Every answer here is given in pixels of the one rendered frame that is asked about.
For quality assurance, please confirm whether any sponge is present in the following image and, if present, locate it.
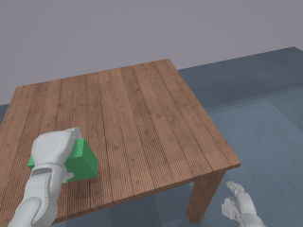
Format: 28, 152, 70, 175
27, 138, 98, 183

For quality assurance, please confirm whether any right robot hand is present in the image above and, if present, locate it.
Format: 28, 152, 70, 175
221, 181, 257, 222

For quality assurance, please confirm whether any left robot hand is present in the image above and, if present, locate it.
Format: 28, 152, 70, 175
31, 127, 82, 183

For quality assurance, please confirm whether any right robot forearm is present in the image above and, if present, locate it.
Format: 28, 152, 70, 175
239, 213, 266, 227

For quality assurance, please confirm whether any left robot forearm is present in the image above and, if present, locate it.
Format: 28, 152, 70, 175
7, 163, 64, 227

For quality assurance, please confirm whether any table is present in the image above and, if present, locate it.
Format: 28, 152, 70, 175
0, 59, 241, 227

